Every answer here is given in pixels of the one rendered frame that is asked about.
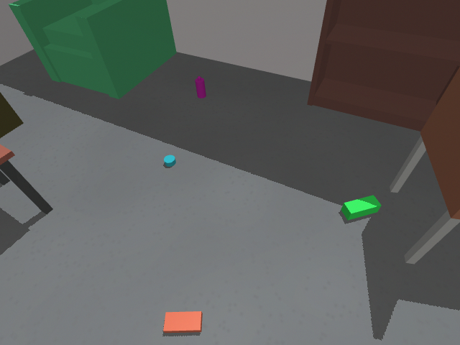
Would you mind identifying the armchair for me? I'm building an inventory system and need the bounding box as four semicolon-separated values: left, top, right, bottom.
9;0;176;99

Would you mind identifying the bookshelf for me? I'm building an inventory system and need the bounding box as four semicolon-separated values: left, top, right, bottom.
307;0;460;132

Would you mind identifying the chair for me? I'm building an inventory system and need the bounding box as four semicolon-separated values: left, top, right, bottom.
390;67;460;264

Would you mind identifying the coffee table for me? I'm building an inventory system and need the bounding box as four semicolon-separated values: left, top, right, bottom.
0;145;53;214

